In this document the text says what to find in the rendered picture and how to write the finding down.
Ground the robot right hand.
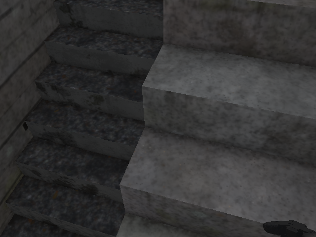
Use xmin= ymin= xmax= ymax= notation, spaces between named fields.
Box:
xmin=263 ymin=219 xmax=316 ymax=237

